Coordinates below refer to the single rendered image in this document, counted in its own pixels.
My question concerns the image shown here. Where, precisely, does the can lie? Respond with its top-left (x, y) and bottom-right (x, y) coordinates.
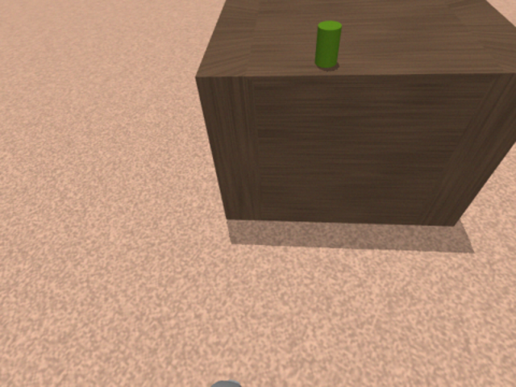
top-left (315, 21), bottom-right (342, 68)

